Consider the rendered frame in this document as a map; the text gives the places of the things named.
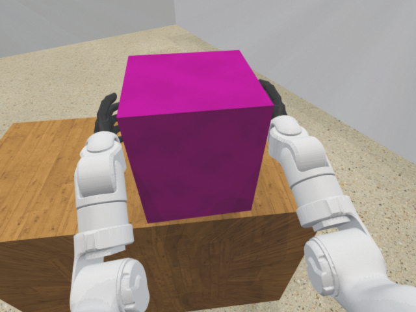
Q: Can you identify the robot left upper arm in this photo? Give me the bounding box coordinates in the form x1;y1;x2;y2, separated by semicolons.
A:
71;258;150;312

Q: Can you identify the pedestal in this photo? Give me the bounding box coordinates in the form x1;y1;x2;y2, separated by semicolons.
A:
0;117;317;312

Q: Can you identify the robot right hand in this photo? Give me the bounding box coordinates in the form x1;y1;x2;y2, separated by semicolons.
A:
258;79;287;120

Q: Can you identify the robot left forearm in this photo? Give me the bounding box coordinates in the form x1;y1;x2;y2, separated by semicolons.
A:
70;131;134;312

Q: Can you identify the robot left hand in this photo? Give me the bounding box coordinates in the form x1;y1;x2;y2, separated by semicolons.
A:
94;93;123;143

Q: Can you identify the carton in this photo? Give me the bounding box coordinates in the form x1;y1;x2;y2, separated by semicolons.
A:
116;50;274;224

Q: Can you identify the robot right upper arm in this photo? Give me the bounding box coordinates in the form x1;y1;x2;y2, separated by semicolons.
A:
304;227;416;312

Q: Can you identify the robot right forearm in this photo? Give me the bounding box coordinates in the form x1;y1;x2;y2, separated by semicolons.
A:
267;115;387;274

